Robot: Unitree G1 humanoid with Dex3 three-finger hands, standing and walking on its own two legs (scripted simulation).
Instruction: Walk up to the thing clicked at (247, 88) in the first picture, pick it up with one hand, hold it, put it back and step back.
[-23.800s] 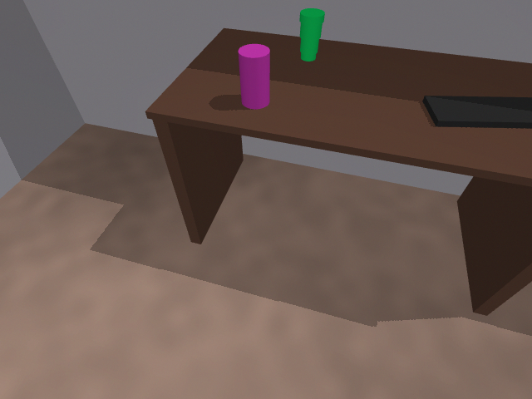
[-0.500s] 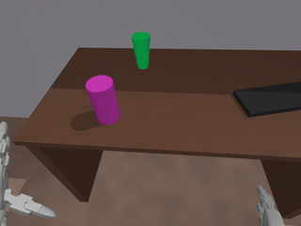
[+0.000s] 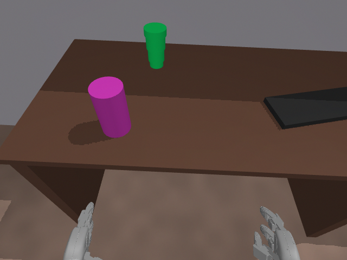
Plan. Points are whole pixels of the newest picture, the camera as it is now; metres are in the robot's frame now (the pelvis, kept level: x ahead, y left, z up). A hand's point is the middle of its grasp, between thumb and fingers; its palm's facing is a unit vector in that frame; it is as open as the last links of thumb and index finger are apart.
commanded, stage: home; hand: left
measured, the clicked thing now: (112, 108) +0.48 +0.20 +0.05
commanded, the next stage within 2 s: none
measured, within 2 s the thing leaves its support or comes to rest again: neither
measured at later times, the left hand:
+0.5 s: hand (93, 254) +0.16 +0.20 -0.11, palm faces -0.04 -0.94 -0.33, open 17.7 cm
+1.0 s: hand out of the picture +0.03 +0.26 -0.12, palm faces -0.04 -0.93 -0.37, open 17.6 cm
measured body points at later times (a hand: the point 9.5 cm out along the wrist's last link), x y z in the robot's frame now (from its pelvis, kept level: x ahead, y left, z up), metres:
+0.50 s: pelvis +0.00 +0.00 -0.01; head +0.01 +0.00 +0.44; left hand +0.16 +0.25 -0.08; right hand +0.14 -0.26 -0.11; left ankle +0.00 +0.13 -0.71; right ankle +0.02 -0.14 -0.71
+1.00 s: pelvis -0.02 +0.00 +0.03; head -0.03 +0.00 +0.48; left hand +0.03 +0.31 -0.10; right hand +0.05 -0.29 -0.11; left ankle +0.00 +0.13 -0.71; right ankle +0.02 -0.14 -0.71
